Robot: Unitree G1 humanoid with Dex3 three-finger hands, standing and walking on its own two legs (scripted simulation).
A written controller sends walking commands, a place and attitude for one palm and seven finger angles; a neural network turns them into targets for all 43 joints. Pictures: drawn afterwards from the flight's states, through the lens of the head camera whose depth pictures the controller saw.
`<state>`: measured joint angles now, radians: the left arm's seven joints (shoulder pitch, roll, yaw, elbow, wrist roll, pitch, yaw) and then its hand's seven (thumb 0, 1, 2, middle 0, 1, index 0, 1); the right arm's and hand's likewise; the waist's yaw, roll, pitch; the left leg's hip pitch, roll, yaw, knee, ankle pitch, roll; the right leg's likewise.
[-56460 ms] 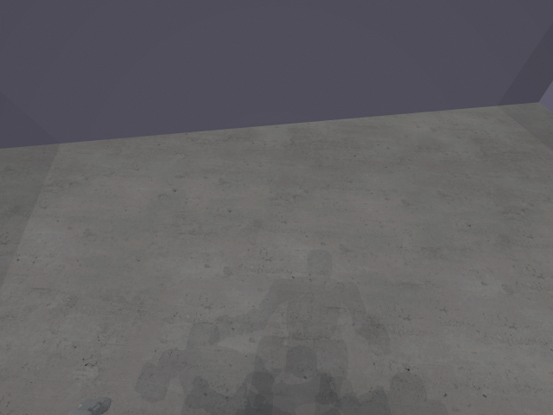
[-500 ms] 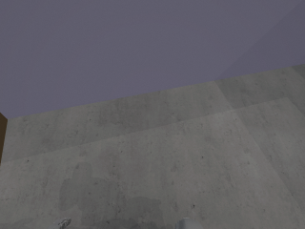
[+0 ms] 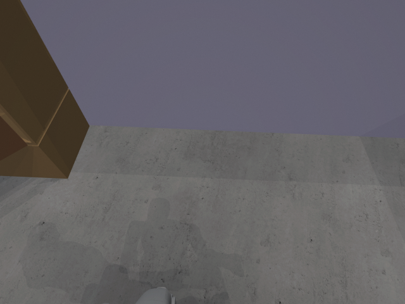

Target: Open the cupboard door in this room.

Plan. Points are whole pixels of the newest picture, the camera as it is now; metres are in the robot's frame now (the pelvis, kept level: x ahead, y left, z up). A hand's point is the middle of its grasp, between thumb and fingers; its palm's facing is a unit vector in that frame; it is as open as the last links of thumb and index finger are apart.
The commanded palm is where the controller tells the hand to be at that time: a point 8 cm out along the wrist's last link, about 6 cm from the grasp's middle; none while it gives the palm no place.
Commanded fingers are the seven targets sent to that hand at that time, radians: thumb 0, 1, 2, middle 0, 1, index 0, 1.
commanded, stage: turn to face it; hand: left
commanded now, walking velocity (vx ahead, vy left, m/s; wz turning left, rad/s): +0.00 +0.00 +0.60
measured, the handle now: out of the picture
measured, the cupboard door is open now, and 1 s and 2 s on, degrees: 48 48 48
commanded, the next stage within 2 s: take the last steps up to it in 1.40 s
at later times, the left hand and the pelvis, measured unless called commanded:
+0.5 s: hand out of the picture +0.10 +0.23 -0.15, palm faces +0.27 -0.93 -0.26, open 7.4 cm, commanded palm none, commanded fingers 0.00 0.90 0.90 -0.20 -0.30 -0.20 -0.30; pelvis +0.02 +0.00 +0.00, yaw +16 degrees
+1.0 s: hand out of the picture -0.07 +0.17 -0.19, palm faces +0.61 -0.76 -0.24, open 7.4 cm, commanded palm none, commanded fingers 0.00 0.90 0.90 -0.20 -0.30 -0.20 -0.30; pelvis +0.03 -0.01 -0.02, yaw +36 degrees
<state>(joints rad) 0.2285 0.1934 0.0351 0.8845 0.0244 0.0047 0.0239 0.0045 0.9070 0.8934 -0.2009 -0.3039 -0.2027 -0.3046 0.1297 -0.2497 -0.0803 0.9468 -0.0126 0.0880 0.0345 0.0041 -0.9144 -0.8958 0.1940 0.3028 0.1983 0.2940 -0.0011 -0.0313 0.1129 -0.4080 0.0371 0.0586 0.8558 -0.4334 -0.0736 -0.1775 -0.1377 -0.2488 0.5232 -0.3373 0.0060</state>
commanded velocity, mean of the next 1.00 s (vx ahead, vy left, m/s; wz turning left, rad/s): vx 0.00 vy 0.00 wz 0.57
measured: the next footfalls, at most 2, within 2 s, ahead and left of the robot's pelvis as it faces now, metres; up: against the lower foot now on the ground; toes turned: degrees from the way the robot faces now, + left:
left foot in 0.08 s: +0.04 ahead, +0.13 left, +0.00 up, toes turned +9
right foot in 0.54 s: +0.09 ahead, -0.12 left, +0.00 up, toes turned +17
